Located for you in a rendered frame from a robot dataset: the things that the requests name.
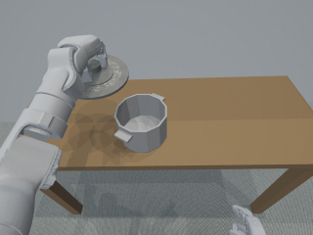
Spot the robot left upper arm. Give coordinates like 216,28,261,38
0,134,63,235

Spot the lid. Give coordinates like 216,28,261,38
79,54,129,100

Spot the robot right hand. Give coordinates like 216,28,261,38
230,205,267,235

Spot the robot left forearm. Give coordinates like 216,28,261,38
0,42,88,166

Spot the pot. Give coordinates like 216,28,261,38
114,93,167,153

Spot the table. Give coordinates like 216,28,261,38
24,75,313,214

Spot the robot left hand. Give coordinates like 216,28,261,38
57,34,109,83

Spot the knob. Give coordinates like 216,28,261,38
88,59,102,74

